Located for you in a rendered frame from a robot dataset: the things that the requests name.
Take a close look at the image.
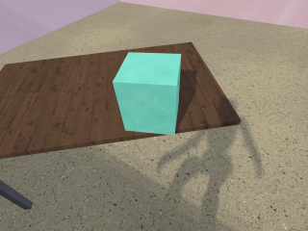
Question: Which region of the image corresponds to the table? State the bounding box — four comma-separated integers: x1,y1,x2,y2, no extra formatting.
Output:
0,42,241,210

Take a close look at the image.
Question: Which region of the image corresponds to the carton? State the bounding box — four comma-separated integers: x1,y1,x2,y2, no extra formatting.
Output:
113,52,182,136

